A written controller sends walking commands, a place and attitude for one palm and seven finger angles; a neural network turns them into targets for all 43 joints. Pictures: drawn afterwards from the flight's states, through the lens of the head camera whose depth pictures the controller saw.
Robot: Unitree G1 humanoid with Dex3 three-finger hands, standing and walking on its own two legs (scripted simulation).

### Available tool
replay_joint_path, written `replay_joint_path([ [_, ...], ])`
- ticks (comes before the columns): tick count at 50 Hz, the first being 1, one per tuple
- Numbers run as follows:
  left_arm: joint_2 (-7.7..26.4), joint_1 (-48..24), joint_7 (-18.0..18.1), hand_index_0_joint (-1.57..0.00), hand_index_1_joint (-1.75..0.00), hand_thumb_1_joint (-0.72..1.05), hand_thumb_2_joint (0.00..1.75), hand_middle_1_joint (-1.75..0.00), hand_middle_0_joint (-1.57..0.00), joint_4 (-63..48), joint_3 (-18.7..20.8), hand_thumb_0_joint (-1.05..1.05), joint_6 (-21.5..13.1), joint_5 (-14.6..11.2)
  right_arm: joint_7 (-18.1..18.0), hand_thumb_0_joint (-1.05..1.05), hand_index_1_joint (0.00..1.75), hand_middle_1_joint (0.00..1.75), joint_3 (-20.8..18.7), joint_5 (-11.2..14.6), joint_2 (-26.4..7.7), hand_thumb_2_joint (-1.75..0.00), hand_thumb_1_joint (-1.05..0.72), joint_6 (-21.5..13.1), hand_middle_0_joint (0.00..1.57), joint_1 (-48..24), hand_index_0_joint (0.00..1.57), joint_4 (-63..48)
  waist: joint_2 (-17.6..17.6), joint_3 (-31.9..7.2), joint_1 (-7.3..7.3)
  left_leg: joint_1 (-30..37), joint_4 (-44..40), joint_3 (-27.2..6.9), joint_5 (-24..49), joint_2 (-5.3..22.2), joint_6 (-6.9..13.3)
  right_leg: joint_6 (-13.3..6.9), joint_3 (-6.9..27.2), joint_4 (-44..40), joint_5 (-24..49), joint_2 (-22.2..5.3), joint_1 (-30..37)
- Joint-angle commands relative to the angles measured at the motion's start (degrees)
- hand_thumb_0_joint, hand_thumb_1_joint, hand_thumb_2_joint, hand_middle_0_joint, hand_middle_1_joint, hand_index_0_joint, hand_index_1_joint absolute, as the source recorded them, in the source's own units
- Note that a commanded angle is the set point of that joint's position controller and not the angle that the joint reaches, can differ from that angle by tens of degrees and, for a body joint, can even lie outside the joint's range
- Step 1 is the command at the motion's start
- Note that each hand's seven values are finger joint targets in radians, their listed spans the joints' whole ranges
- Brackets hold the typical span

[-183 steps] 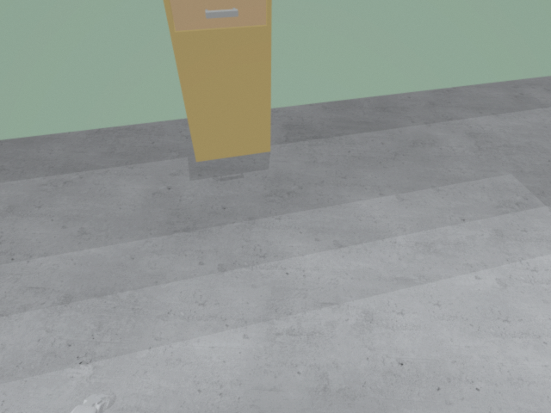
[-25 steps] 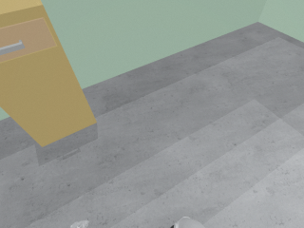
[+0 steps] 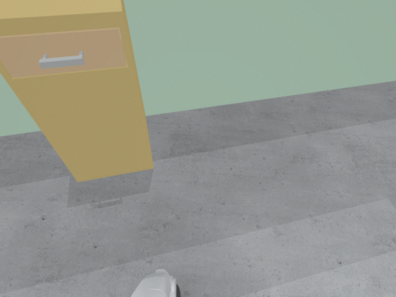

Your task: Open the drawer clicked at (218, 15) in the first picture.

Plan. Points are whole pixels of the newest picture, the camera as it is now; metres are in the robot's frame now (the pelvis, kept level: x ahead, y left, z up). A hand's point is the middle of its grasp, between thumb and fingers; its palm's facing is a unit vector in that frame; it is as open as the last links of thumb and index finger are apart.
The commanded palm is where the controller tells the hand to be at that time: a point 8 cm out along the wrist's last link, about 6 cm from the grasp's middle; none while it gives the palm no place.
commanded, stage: turn to face it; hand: left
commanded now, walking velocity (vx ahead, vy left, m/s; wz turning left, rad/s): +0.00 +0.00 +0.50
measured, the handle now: (63, 58) +0.77 +0.53 +0.02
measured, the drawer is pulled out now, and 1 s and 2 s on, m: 0.00 0.00 0.00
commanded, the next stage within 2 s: take the last steps up to it in 0.58 s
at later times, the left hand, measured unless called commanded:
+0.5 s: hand (118, 271) +0.18 +0.20 -0.15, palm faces +0.18 -0.95 -0.24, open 7.4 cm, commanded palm none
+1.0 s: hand out of the picture +0.00 +0.15 -0.15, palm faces +0.42 -0.88 -0.24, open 7.4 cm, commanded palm none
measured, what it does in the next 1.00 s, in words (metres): walks ahead, turning left: left foot, then right foot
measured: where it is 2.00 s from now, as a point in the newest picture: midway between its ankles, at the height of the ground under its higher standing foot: (166, 254)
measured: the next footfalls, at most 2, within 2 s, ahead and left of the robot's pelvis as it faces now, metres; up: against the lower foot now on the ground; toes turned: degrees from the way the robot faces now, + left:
left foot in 0.06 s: +0.16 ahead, +0.09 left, +0.00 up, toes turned +11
right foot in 0.56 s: +0.17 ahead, -0.13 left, +0.00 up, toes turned +7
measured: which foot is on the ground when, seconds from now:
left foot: up 0.00-0.04, down 0.06-0.56, up 0.58-1.00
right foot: down 0.00-0.04, up 0.06-0.54, down 0.56-1.00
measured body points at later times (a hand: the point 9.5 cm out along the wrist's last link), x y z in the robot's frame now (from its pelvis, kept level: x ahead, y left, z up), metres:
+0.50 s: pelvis +0.10 -0.01 +0.01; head +0.11 +0.00 +0.46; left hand +0.17 +0.25 -0.13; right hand +0.18 -0.24 -0.14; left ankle +0.12 +0.09 -0.73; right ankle +0.13 -0.14 -0.70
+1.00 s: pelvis +0.11 -0.01 +0.02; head +0.12 -0.02 +0.47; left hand -0.02 +0.19 -0.13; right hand +0.26 -0.23 -0.14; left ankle +0.06 +0.13 -0.68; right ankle +0.13 -0.13 -0.73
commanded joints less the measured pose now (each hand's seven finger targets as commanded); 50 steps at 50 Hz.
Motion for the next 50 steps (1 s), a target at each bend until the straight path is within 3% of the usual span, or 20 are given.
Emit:
replay_joint_path([
  [1,13.64,0.25,0.4,-0.2,-0.3,0.9,0.9,-0.3,-0.2,-4.3,2.97,0.0,-0.29,-0.77,-1.03,0.0,0.3,0.3,-1.33,-0.33,-6.06,-0.9,-0.9,-1.93,0.2,12.41,0.2,-1.38,-4.01,-8.91,-8.31,19.67,-10.49,2.4,5.45,-5.31,3.46,-0.42,3.51,23.53,65.27,-15.87,-4.02],
  [2,12.55,-0.35,0.0,-0.2,-0.3,0.9,0.9,-0.3,-0.2,-5.66,3.01,0.0,-0.11,-1.59,-1.52,0.0,0.3,0.3,-2.36,-0.83,-10.83,-0.9,-0.9,-2.15,0.2,18.41,0.2,-0.77,3.57,-14.67,-10.4,33.95,-12.42,-9.36,26.96,4.34,7.57,2.88,2.72,38.25,40.55,-10.3,-16.32],
  [3,8.5,-0.78,-0.25,-0.2,-0.3,0.9,0.9,-0.3,-0.2,-8.41,2.26,0.0,0.06,-2.62,-2.08,0.0,0.3,0.3,-3.47,0.04,-17.08,-0.9,-0.9,-2.52,0.2,21.04,0.2,-0.52,15.85,-18.32,-9.61,41.85,-14.71,-32.15,58.97,21.98,17.42,5.34,8.07,56.61,-12.8,-1.71,-32.65],
  [4,9.9,-3.04,0.64,-0.2,-0.3,0.9,0.9,-0.3,-0.2,-9.8,2.37,0.0,1.06,-1.79,-2.33,0.0,0.3,0.3,-3.04,1.45,-16.57,-0.9,-0.9,-2.17,0.2,19.43,0.2,-0.06,5.72,-19.42,-8.4,38.91,-17.36,-30.3,49.38,22.9,19.16,4.01,17.58,59.55,-12.54,-3.18,-33.09],
  [5,7.86,-4.8,0.76,-0.2,-0.3,0.9,0.9,-0.3,-0.2,-10.98,2.71,0.0,1.44,-1.52,-2.6,0.0,0.3,0.3,-3.11,1.09,-15.45,-0.9,-0.9,-2.45,0.2,15.41,0.2,-1.67,1.88,-11.07,-6.91,31.56,-20.11,-27.74,37.97,21.87,17.95,4.36,17.95,58.7,-9.11,-4.99,-36.22],
  [8,6.71,-3.15,0.04,-0.2,-0.3,0.9,0.9,-0.3,-0.2,-8.26,3.35,0.0,3.29,-0.5,-3.03,0.0,0.3,0.3,-1.08,0.59,-8.68,-0.9,-0.9,-2.96,0.2,4.75,0.2,-4.26,2.81,-4.17,-1.56,15.25,-24.2,-17.03,27.72,11.66,9.38,5.66,19.11,50.77,0.76,-6.8,-30.96],
  [10,6.67,-0.47,0.06,-0.2,-0.3,0.9,0.9,-0.3,-0.2,-8.01,3.6,0.0,4.56,-0.58,-2.85,0.0,0.3,0.3,-1.06,0.68,-8.85,-0.9,-0.9,-2.91,0.2,3.33,0.2,-4.61,6.12,-5.24,0.02,11.89,-25.57,-13.32,23.43,8.76,8.08,6.29,18.6,47.27,3.66,-5.99,-27.72],
  [16,8.8,-8.55,0.18,-0.2,-0.3,0.9,0.9,-0.3,-0.2,-11.49,4.07,0.0,5.75,-0.38,-2.49,0.0,0.3,0.3,-2.23,0.31,-9.96,-0.9,-0.9,-1.72,0.2,5.48,0.2,-4.69,7.1,-5.64,-1.92,15.64,-27.17,-18.88,10.43,8.08,9.43,7.13,18.7,36.5,4.77,-4.85,-30.69],
  [22,8.96,-14.69,0.33,-0.2,-0.3,0.9,0.9,-0.3,-0.2,-14.54,3.29,0.0,5.2,-0.58,-2.6,0.0,0.3,0.3,-2.81,-0.19,-10.41,-0.9,-0.9,-0.76,0.2,7.4,0.2,-4.43,9.15,-5.66,-3.74,18.29,-23.69,-22.56,15.79,8.8,9.86,6.13,18.05,21.99,-0.41,-1.94,-25.8],
  [26,9.57,-10.31,0.66,-0.2,-0.3,0.9,0.9,-0.3,-0.2,-13.7,3.22,0.0,4.03,-1.09,-2.59,0.0,0.3,0.3,-2.91,0.35,-10.44,-0.9,-0.9,-0.54,0.2,6.34,0.2,-4.74,7.5,-8.78,-1.28,16.78,-16.98,-21.9,20.44,6.04,6.34,5.17,17.56,3.44,10.78,-0.72,-13.66],
  [27,11.86,-8.91,0.91,-0.2,-0.3,0.9,0.9,-0.3,-0.2,-13.31,3.43,0.0,3.36,-0.86,-2.26,0.0,0.3,0.3,-2.8,0.88,-9.06,-0.9,-0.9,-0.68,0.2,6.56,0.2,-4.75,3.22,-9.93,-0.8,12.44,-12.51,-19.67,14.29,3.49,3.37,4.31,21.43,-2.59,17.24,-4.63,-6.89],
  [28,16.13,-7.49,1.34,-0.2,-0.3,0.9,0.9,-0.3,-0.2,-12.8,4.11,0.0,2.75,-0.13,-1.98,0.0,0.3,0.3,-2.17,1.28,-5.31,-0.9,-0.9,-0.8,0.2,7.26,0.2,-5.6,-9.92,-10.88,-0.85,3.32,-3.08,-10.97,-3.44,-3.62,-1.11,0.57,32.98,-4.55,29.03,-17.37,-0.52],
  [29,18.84,-7.14,1.13,-0.2,-0.3,0.9,0.9,-0.3,-0.2,-13.39,4.18,0.0,2.84,-0.17,-2.28,0.0,0.3,0.3,-2.14,1.02,-5.27,-0.9,-0.9,-0.25,0.2,6.18,0.2,-6.9,-13.67,-9.37,-0.5,0.95,6.09,-9.83,-22.61,-6.5,-2.58,-5.82,37.29,-3.89,40.61,-25.78,-5.22],
  [30,16.98,-8.77,1.15,-0.2,-0.3,0.9,0.9,-0.3,-0.2,-13.65,3.77,0.0,2.84,-0.3,-2.34,0.0,0.3,0.3,-2.63,0.74,-6.45,-0.9,-0.9,0.75,0.2,5.9,0.2,-6.05,-9.13,-8.54,-1.04,2.57,13.92,-12.3,-21.58,-4.96,-2.52,-8.13,33.35,-4.06,38.92,-24.14,-10.01],
  [31,15.22,-11.9,1.32,-0.2,-0.3,0.9,0.9,-0.3,-0.2,-13.99,3.65,0.0,2.82,-0.39,-2.16,0.0,0.3,0.3,-2.73,0.42,-6.54,-0.9,-0.9,1.57,0.2,6.57,0.2,-4.88,-11.33,-5.71,-2.46,2.16,18.31,-12.91,-19.33,-3.75,-2.88,-7.61,30.93,-5.36,35.09,-21.47,-13.7],
  [32,14.04,-13.82,1.4,-0.2,-0.3,0.9,0.9,-0.3,-0.2,-14.35,3.37,0.0,3.17,-0.49,-2.03,0.0,0.3,0.3,-2.84,0.42,-6.29,-0.9,-0.9,1.82,0.2,7.2,0.2,-4.16,-8.97,-3.91,-3.48,1.5,21.63,-11.78,-16.84,-3.72,-3.21,-6.83,29.17,-4.85,33.66,-19.27,-14.18],
  [35,12.68,-11.21,0.92,-0.2,-0.3,0.9,0.9,-0.3,-0.2,-13.26,2.87,0.0,2.52,-0.7,-1.65,0.0,0.3,0.3,-2.36,0.36,-5.38,-0.9,-0.9,1.94,0.2,7.84,0.2,-2.52,-6.47,-3.12,-2.75,0.21,22.73,-10.58,-11.36,-3.14,-4.23,-5.12,23.36,-4.48,32.36,-15.68,-11.36],
  [39,12.47,-4.53,0.54,-0.2,-0.3,0.9,0.9,-0.3,-0.2,-10.4,3.42,0.0,1.64,-0.47,-0.91,0.0,0.3,0.3,-2.31,-0.34,-5.96,-0.9,-0.9,1.46,0.2,4.62,0.2,-2.92,-7.45,-2.65,0.24,-3.98,20.37,-9.78,-8.58,-1.31,-4.8,-4.73,26.42,-8.66,15.54,-17.25,-5.61],
  [44,13.51,0.08,0.24,-0.2,-0.3,0.9,0.9,-0.3,-0.2,-7.32,3.73,0.0,0.95,0.15,-0.1,0.0,0.3,0.3,-1.68,-0.18,-5.82,-0.9,-0.9,0.67,0.2,-1.0,0.2,-4.33,-7.99,-1.5,2.32,-4.66,11.25,-8.1,-10.09,0.34,-4.44,-6.09,28.23,-11.47,6.63,-19.69,-2.98],
  [50,15.07,-0.29,-0.24,-0.2,-0.3,0.9,0.9,-0.3,-0.2,-4.9,3.86,0.0,1.22,0.57,0.55,0.0,0.3,0.3,-0.81,0.42,-4.15,-0.9,-0.9,-0.18,0.2,-1.25,0.2,-4.71,-11.26,0.1,1.39,6.94,-2.81,-4.24,-11.03,-0.96,-2.48,-5.38,24.09,-12.95,-0.59,-18.82,-11.4],
])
